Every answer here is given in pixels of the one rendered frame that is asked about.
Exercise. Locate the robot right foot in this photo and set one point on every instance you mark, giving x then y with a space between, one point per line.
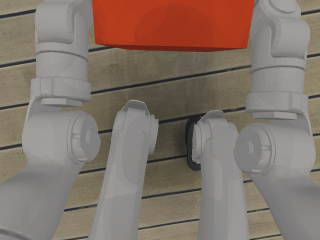
189 129

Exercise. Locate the robot right forearm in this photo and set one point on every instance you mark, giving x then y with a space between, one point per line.
280 40

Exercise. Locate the carton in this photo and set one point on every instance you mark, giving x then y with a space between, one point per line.
173 25

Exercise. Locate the left robot upper arm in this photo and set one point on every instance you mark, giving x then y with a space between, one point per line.
57 144

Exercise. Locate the right robot upper arm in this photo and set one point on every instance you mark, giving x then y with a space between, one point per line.
278 159

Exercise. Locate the left robot thigh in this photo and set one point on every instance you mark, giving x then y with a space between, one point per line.
118 209

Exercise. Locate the robot left forearm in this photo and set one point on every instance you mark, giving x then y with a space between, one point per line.
62 55

